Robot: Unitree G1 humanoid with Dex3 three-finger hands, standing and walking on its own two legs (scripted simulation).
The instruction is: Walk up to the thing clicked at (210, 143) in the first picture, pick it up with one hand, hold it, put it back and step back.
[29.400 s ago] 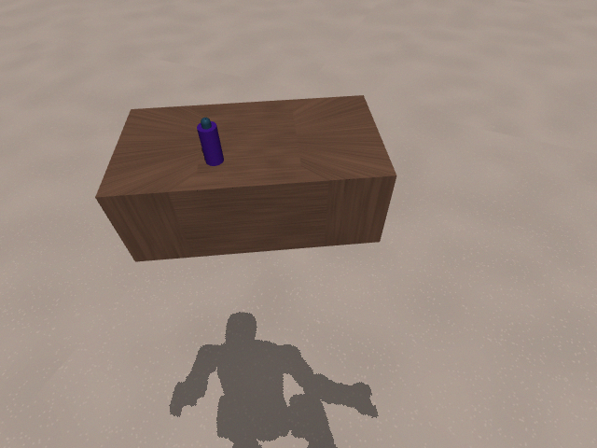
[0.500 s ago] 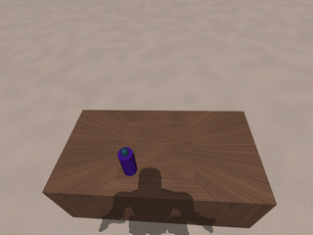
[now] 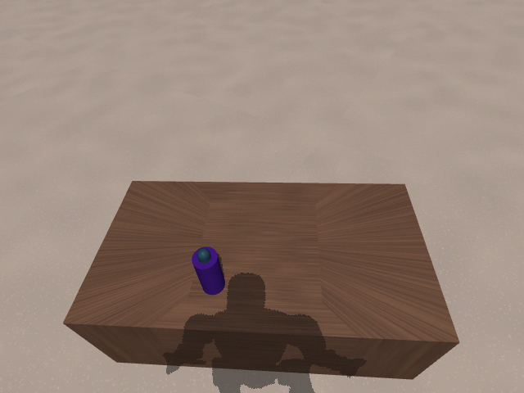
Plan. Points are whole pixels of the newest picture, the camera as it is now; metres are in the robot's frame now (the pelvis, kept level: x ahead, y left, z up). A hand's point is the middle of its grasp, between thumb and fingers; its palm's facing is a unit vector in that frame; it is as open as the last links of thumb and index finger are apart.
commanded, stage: stand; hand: left
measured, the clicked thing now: (208, 268) +0.49 +0.19 -0.30
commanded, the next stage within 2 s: none
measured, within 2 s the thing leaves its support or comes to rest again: neither
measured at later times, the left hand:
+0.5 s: hand out of the picture +0.08 +0.24 -0.15, palm faces -0.01 -0.93 -0.36, open 9.6 cm
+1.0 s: hand out of the picture +0.08 +0.24 -0.15, palm faces -0.01 -0.93 -0.36, open 7.4 cm
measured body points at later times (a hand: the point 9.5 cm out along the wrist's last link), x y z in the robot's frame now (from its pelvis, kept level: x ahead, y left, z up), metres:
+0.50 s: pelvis +0.01 -0.01 +0.00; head +0.02 -0.02 +0.45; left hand +0.08 +0.29 -0.13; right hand +0.08 -0.31 -0.14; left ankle -0.01 +0.14 -0.75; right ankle +0.02 -0.13 -0.75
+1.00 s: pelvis +0.01 -0.01 +0.00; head +0.02 -0.02 +0.45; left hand +0.09 +0.29 -0.13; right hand +0.07 -0.31 -0.14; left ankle -0.01 +0.14 -0.75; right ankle +0.02 -0.13 -0.75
